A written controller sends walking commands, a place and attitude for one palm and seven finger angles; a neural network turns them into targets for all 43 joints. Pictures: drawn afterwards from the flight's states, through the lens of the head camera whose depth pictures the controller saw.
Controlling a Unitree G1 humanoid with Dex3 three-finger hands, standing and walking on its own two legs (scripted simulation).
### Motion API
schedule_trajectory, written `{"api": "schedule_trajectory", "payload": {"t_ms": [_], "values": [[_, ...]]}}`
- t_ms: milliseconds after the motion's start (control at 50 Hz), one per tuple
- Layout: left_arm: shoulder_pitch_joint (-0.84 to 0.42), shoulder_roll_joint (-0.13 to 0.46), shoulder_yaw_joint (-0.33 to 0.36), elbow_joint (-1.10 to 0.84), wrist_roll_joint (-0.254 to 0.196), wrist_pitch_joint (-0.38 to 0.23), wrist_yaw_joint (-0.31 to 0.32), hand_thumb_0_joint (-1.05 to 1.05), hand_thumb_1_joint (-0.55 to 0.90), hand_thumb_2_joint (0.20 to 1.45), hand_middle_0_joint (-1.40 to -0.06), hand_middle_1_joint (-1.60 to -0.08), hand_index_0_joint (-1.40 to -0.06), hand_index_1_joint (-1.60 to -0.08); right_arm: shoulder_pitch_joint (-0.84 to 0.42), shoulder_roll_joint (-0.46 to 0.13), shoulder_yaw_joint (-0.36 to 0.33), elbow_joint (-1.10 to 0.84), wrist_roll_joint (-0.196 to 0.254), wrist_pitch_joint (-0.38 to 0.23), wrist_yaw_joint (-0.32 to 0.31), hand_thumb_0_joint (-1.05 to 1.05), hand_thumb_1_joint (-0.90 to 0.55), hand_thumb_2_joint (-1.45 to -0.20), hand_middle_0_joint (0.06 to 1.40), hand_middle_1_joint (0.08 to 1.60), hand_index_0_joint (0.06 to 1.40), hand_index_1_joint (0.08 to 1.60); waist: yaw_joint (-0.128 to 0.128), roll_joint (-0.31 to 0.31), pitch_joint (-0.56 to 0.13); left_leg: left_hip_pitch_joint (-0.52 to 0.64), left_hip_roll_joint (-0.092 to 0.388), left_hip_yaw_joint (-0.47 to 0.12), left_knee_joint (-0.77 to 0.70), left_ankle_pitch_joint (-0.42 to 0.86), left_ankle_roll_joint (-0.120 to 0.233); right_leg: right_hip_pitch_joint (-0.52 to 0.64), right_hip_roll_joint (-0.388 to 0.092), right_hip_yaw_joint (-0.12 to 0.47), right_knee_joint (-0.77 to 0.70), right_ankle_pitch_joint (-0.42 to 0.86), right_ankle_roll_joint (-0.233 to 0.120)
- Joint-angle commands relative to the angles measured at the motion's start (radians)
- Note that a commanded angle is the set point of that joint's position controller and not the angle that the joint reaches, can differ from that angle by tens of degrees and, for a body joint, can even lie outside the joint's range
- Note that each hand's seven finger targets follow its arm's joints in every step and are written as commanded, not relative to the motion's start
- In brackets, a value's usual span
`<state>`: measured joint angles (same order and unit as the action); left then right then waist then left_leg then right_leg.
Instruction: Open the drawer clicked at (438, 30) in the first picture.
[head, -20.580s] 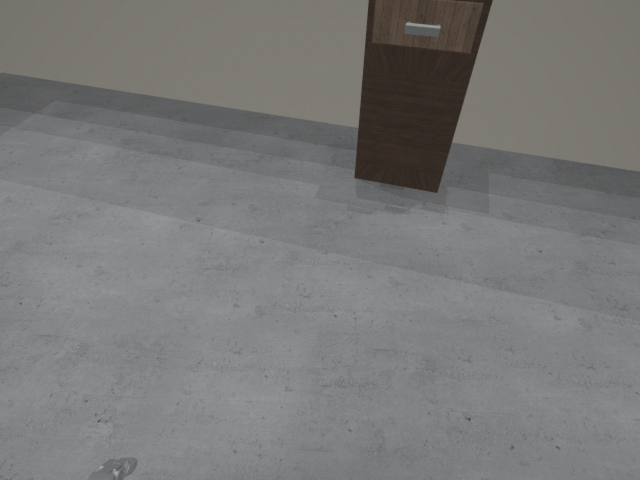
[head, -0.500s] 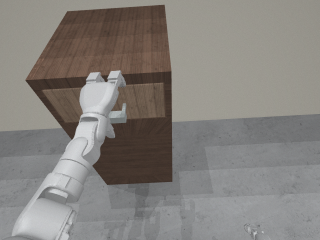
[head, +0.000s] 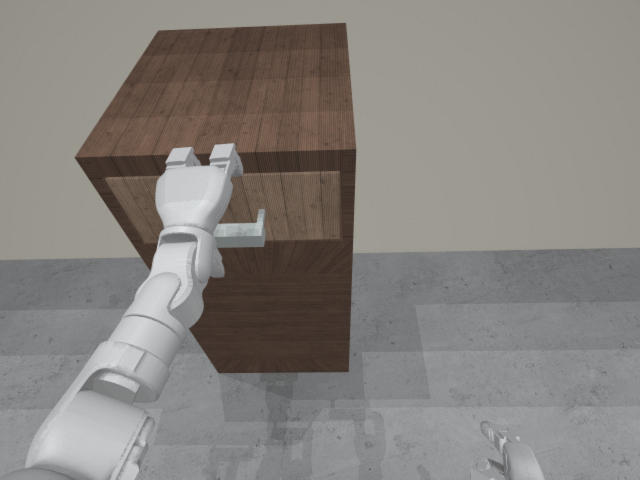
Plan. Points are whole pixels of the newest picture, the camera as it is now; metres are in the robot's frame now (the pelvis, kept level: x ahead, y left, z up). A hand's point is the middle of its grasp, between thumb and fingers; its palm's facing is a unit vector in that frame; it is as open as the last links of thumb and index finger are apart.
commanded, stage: lower the fingers behind the handle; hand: left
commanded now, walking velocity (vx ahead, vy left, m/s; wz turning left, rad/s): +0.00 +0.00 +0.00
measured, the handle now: (229, 225) +0.50 +0.19 +0.00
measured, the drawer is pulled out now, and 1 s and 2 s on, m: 0.00 0.00 0.00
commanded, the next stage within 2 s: lift the fingers back up to retry in 1.48 s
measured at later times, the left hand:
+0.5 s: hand (229, 255) +0.42 +0.17 +0.02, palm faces +0.08 -0.07 -0.99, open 13.9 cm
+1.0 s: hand (209, 263) +0.41 +0.20 +0.01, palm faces +0.03 -0.05 -1.00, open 14.1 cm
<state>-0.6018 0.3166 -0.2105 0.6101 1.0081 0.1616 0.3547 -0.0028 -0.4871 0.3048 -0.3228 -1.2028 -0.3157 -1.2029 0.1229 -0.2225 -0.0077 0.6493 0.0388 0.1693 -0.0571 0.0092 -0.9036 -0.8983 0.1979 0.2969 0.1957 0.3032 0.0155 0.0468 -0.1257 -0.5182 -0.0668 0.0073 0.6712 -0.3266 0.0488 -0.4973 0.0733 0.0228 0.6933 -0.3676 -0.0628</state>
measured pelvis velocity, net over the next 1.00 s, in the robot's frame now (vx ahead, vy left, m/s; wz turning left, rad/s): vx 0.00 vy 0.01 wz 0.01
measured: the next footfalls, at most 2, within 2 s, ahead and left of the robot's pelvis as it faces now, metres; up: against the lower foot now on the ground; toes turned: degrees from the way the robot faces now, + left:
none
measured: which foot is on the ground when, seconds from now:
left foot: down 0.00-1.00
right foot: down 0.00-1.00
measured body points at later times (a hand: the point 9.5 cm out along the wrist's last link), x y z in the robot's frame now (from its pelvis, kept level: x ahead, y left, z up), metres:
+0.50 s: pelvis -0.01 +0.01 -0.01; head +0.05 -0.01 +0.43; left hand +0.41 +0.17 +0.07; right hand +0.10 -0.25 -0.15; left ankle +0.00 +0.09 -0.72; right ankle -0.02 -0.08 -0.72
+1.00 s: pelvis +0.00 +0.01 -0.01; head +0.05 +0.00 +0.44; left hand +0.40 +0.20 +0.06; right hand +0.10 -0.26 -0.14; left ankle +0.00 +0.09 -0.72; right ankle -0.02 -0.08 -0.72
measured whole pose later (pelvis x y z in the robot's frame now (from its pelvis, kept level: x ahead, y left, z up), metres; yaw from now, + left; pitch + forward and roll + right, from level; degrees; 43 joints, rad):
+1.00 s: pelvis +0.00 +0.01 -0.01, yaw +1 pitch +15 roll -1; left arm -0.56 0.29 -0.20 0.79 1.06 0.09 0.38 -0.01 -0.49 0.30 -0.21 -1.20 -0.27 -1.19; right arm 0.28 -0.26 -0.07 0.65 0.02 0.18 -0.02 0.01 -0.90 -0.90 0.20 0.30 0.20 0.30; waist 0.00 0.05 -0.18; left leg -0.67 -0.06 -0.01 0.78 -0.37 0.07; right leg -0.62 0.08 0.00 0.75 -0.39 -0.05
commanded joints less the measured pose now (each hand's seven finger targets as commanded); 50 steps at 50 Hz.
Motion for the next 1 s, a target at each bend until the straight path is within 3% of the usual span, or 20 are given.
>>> {"api": "schedule_trajectory", "payload": {"t_ms": [0, 60, 100, 120, 160, 200, 220, 260, 320, 380, 400, 420, 480, 540, 640, 700, 740, 840, 920, 980], "values": [[-0.181, 0.144, 0.03, 0.142, 0.01, 0.249, -0.07, 0.0, -0.5, 0.3, -0.3, -1.2, -0.3, -1.2, -0.025, -0.149, -0.022, -0.135, 0.022, 0.027, 0.008, 0.0, -0.9, -0.9, 0.2, 0.3, 0.2, 0.3, 0.012, -0.133, -0.28, 0.089, 0.008, 0.021, -0.104, 0.263, -0.027, 0.245, -0.034, 0.016, -0.142, 0.341, 0.02], [-0.217, 0.056, -0.07, 0.014, -0.059, 0.221, -0.234, 0.0, -0.5, 0.3, -0.3, -1.2, -0.3, -1.2, 0.006, -0.172, -0.036, -0.169, 0.023, 0.026, -0.012, 0.0, -0.9, -0.9, 0.2, 0.3, 0.2, 0.3, -0.066, -0.217, -0.272, 0.132, 0.012, 0.011, -0.079, 0.302, 0.004, 0.253, -0.047, 0.014, -0.151, 0.482, 0.041], [-0.316, 0.049, -0.08, -0.145, -0.104, 0.092, -0.329, 0.0, -0.5, 0.3, -0.3, -1.2, -0.3, -1.2, 0.013, -0.177, -0.041, -0.178, 0.006, 0.017, -0.029, 0.0, -0.9, -0.9, 0.2, 0.3, 0.2, 0.3, -0.106, -0.219, -0.272, 0.143, 0.004, -0.008, -0.061, 0.308, 0.022, 0.251, -0.06, 0.02, -0.139, 0.527, 0.047], [-0.338, 0.103, -0.028, -0.225, -0.109, 0.015, -0.341, 0.0, -0.5, 0.3, -0.3, -1.2, -0.3, -1.2, 0.018, -0.168, -0.043, -0.176, 0.001, 0.002, -0.036, 0.0, -0.9, -0.9, 0.2, 0.3, 0.2, 0.3, -0.087, -0.163, -0.306, 0.159, -0.002, -0.014, -0.05, 0.313, 0.027, 0.255, -0.063, 0.03, -0.125, 0.518, 0.045], [-0.416, 0.175, 0.022, -0.334, -0.087, -0.122, -0.309, 0.0, -0.5, 0.3, -0.3, -1.2, -0.3, -1.2, 0.059, -0.142, -0.047, -0.15, -0.012, -0.025, -0.046, 0.0, -0.9, -0.9, 0.2, 0.3, 0.2, 0.3, -0.072, -0.017, -0.372, 0.238, -0.009, -0.034, -0.035, 0.343, 0.028, 0.22, -0.056, 0.04, -0.108, 0.478, 0.029], [-0.452, 0.181, 0.028, -0.383, -0.049, -0.205, -0.234, 0.0, -0.5, 0.3, -0.3, -1.2, -0.3, -1.2, 0.097, -0.126, -0.061, -0.118, -0.02, -0.044, -0.043, 0.0, -0.9, -0.9, 0.2, 0.3, 0.2, 0.3, -0.075, 0.094, -0.4, 0.312, 0.005, -0.051, -0.013, 0.377, 0.013, 0.117, -0.044, 0.026, -0.092, 0.388, 0.015], [-0.435, 0.09, -0.033, -0.344, -0.028, -0.228, -0.2, 0.0, -0.5, 0.3, -0.3, -1.2, -0.3, -1.2, 0.119, -0.115, -0.067, -0.099, -0.02, -0.055, -0.036, 0.0, -0.9, -0.9, 0.2, 0.3, 0.2, 0.3, -0.094, 0.077, -0.34, 0.312, 0.014, -0.064, 0.001, 0.376, 0.007, 0.018, -0.035, 0.004, -0.086, 0.332, 0.012], [-0.391, 0.046, -0.019, -0.247, 0.006, -0.289, -0.123, 0.0, -0.5, 0.3, -0.3, -1.2, -0.3, -1.2, 0.138, -0.113, -0.079, -0.072, -0.022, -0.066, -0.018, 0.0, -0.9, -0.9, 0.2, 0.3, 0.2, 0.3, -0.099, -0.002, -0.195, 0.22, 0.03, -0.08, 0.026, 0.294, -0.005, -0.129, -0.025, -0.018, -0.072, 0.218, 0.005], [-0.342, 0.074, 0.061, -0.11, 0.007, -0.248, -0.02, 0.0, -0.5, 0.3, -0.3, -1.2, -0.3, -1.2, 0.151, -0.131, -0.095, -0.069, -0.016, -0.064, 0.009, 0.0, -0.9, -0.9, 0.2, 0.3, 0.2, 0.3, -0.064, -0.088, -0.238, 0.13, 0.027, -0.073, 0.024, 0.221, -0.011, -0.112, -0.019, -0.027, -0.042, 0.174, 0.0], [-0.371, 0.149, 0.141, -0.039, 0.038, -0.133, 0.078, 0.0, -0.5, 0.3, -0.3, -1.2, -0.3, -1.2, 0.148, -0.139, -0.095, -0.071, -0.024, -0.046, 0.03, 0.0, -0.9, -0.9, 0.2, 0.3, 0.2, 0.3, -0.024, -0.047, -0.359, 0.109, 0.022, -0.05, 0.03, 0.271, -0.021, -0.063, -0.012, -0.034, -0.001, 0.216, -0.008], [-0.374, 0.208, 0.191, -0.008, 0.057, -0.089, 0.105, 0.0, -0.5, 0.3, -0.3, -1.2, -0.3, -1.2, 0.144, -0.149, -0.092, -0.067, -0.031, -0.037, 0.031, 0.0, -0.9, -0.9, 0.2, 0.3, 0.2, 0.3, -0.009, -0.039, -0.397, 0.089, 0.02, -0.045, 0.033, 0.283, -0.024, -0.035, -0.01, -0.031, 0.01, 0.229, -0.009], [-0.391, 0.207, 0.178, -0.007, 0.071, -0.049, 0.125, 0.0, -0.5, 0.3, -0.3, -1.2, -0.3, -1.2, 0.14, -0.143, -0.086, -0.079, -0.029, -0.029, 0.035, 0.0, -0.9, -0.9, 0.2, 0.3, 0.2, 0.3, -0.006, 0.0, -0.423, 0.091, 0.019, -0.035, 0.032, 0.289, -0.024, -0.018, -0.01, -0.028, 0.012, 0.242, -0.008], [-0.431, 0.201, 0.156, 0.018, 0.085, 0.045, 0.144, 0.0, -0.5, 0.3, -0.3, -1.2, -0.3, -1.2, 0.13, -0.139, -0.081, -0.092, -0.027, -0.015, 0.031, 0.0, -0.9, -0.9, 0.2, 0.3, 0.2, 0.3, -0.019, -0.008, -0.467, 0.088, 0.022, -0.011, 0.029, 0.308, -0.015, 0.053, -0.011, -0.014, -0.004, 0.302, 0.001], [-0.385, 0.19, 0.143, 0.046, 0.039, 0.091, 0.1, 0.0, -0.5, 0.3, -0.3, -1.2, -0.3, -1.2, 0.127, -0.146, -0.079, -0.104, -0.015, -0.007, 0.016, 0.0, -0.9, -0.9, 0.2, 0.3, 0.2, 0.3, -0.042, -0.092, -0.468, 0.083, 0.025, -0.007, 0.016, 0.311, 0.001, 0.129, -0.014, 0.0, -0.038, 0.365, 0.017], [-0.279, 0.094, 0.057, 0.078, -0.002, 0.056, -0.02, 0.0, -0.5, 0.3, -0.3, -1.2, -0.3, -1.2, 0.14, -0.152, -0.076, -0.107, -0.007, -0.005, -0.002, 0.0, -0.9, -0.9, 0.2, 0.3, 0.2, 0.3, -0.068, -0.147, -0.33, 0.09, 0.03, -0.011, -0.013, 0.302, 0.013, 0.108, -0.019, -0.003, -0.081, 0.373, 0.024], [-0.262, 0.064, 0.022, 0.081, 0.016, -0.012, -0.058, 0.0, -0.5, 0.3, -0.3, -1.2, -0.3, -1.2, 0.153, -0.149, -0.074, -0.103, -0.01, -0.009, -0.004, 0.0, -0.9, -0.9, 0.2, 0.3, 0.2, 0.3, -0.073, -0.11, -0.266, 0.097, 0.03, -0.017, -0.014, 0.286, 0.013, 0.057, -0.02, -0.003, -0.09, 0.328, 0.015], [-0.232, 0.097, 0.054, 0.074, 0.028, -0.054, -0.06, 0.0, -0.5, 0.3, -0.3, -1.2, -0.3, -1.2, 0.159, -0.146, -0.077, -0.105, -0.013, -0.008, -0.003, 0.0, -0.9, -0.9, 0.2, 0.3, 0.2, 0.3, -0.057, -0.091, -0.265, 0.098, 0.031, -0.019, -0.006, 0.283, 0.011, 0.042, -0.021, -0.001, -0.079, 0.311, 0.01], [-0.229, 0.021, 0.011, 0.068, 0.038, -0.106, -0.027, 0.0, -0.5, 0.3, -0.3, -1.2, -0.3, -1.2, 0.177, -0.137, -0.092, -0.1, -0.016, -0.017, 0.019, 0.0, -0.9, -0.9, 0.2, 0.3, 0.2, 0.3, -0.066, -0.05, -0.251, 0.112, 0.037, -0.029, 0.026, 0.292, 0.002, -0.05, -0.013, -0.012, -0.053, 0.273, 0.002], [-0.233, 0.034, 0.031, 0.087, 0.049, -0.093, 0.014, 0.0, -0.5, 0.3, -0.3, -1.2, -0.3, -1.2, 0.185, -0.142, -0.099, -0.096, -0.018, -0.017, 0.033, 0.0, -0.9, -0.9, 0.2, 0.3, 0.2, 0.3, -0.064, -0.063, -0.286, 0.092, 0.036, -0.036, 0.051, 0.297, -0.003, -0.074, -0.008, -0.016, -0.025, 0.27, -0.001], [-0.278, 0.016, 0.006, 0.136, 0.063, -0.056, 0.036, 0.0, -0.5, 0.3, -0.3, -1.2, -0.3, -1.2, 0.182, -0.145, -0.096, -0.09, -0.017, -0.013, 0.035, 0.0, -0.9, -0.9, 0.2, 0.3, 0.2, 0.3, -0.086, -0.092, -0.262, 0.045, 0.031, -0.032, 0.063, 0.248, 0.0, -0.097, -0.008, -0.016, -0.022, 0.25, 0.004]]}}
